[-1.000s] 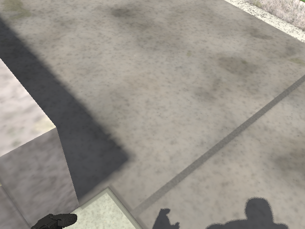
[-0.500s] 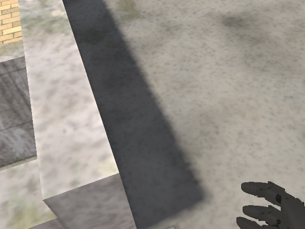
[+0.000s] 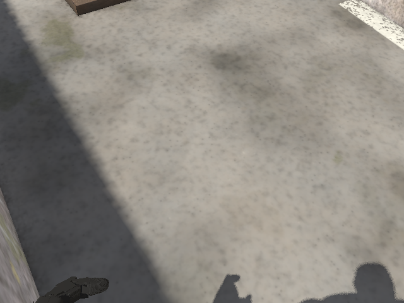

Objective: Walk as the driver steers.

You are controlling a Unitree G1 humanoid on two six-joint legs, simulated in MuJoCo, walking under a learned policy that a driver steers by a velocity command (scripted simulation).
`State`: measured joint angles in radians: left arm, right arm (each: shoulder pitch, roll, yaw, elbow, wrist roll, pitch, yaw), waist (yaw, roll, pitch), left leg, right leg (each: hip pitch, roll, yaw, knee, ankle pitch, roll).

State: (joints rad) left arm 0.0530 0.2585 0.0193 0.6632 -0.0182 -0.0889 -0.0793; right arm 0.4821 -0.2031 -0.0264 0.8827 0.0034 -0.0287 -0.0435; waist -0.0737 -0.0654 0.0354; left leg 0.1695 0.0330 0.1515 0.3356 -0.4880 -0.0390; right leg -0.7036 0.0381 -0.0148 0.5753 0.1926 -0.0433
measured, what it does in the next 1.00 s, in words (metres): walks ahead, turning right: right foot, then left foot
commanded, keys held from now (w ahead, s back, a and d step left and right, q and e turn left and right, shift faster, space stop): e+shift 0.38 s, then w+e+shift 0.06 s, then e+shift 0.36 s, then shift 0.20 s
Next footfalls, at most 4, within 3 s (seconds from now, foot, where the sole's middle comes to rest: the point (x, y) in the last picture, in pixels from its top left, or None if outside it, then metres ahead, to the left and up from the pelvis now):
0.02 right None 0.26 -0.07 -0.75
0.58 left None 0.41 0.00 -0.75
0.96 right None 0.23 -0.24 -0.75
1.30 left None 0.44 -0.12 -0.75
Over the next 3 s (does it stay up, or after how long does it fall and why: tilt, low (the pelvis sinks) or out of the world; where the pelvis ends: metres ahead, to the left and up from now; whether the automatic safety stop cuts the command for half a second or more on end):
stays up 1.55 -0.41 0.03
